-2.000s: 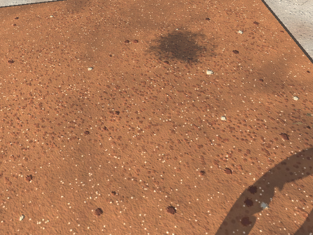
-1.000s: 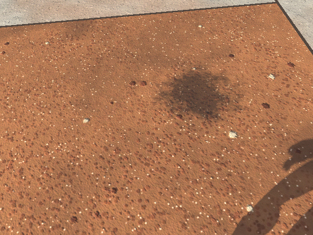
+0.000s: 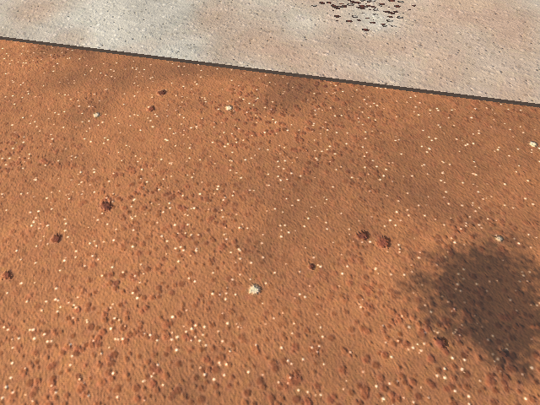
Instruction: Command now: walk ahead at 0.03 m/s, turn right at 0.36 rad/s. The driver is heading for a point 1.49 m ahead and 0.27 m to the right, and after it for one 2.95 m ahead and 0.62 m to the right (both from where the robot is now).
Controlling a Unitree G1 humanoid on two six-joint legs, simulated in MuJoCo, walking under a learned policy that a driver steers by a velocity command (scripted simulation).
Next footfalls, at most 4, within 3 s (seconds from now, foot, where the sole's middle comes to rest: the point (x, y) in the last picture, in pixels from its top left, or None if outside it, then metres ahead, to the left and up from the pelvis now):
0.42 left None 0.06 0.11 -0.77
0.80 right None -0.05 -0.06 -0.77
1.22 left None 0.32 0.04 -0.77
1.76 right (390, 380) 0.55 -0.23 -0.77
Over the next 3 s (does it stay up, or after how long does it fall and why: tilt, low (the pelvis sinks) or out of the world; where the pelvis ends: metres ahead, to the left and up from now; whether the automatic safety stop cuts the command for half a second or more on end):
stays up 1.05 -0.32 0.00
